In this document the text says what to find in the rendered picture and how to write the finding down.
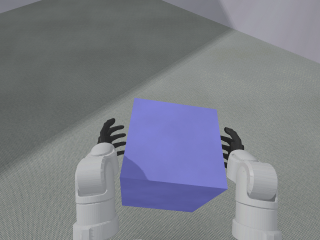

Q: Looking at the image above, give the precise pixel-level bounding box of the left robot forearm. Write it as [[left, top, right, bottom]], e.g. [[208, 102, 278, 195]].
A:
[[73, 142, 120, 240]]

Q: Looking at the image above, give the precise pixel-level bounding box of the right robot forearm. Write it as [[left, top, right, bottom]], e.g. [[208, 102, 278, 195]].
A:
[[226, 149, 282, 240]]

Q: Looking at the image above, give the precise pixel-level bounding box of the left robot hand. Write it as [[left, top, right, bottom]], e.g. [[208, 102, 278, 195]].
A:
[[97, 118, 126, 156]]

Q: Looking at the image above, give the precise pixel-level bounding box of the right robot hand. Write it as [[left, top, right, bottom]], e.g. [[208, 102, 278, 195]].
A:
[[220, 127, 244, 168]]

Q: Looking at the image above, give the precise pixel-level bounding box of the carton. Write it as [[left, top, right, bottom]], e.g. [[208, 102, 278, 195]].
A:
[[120, 98, 228, 213]]

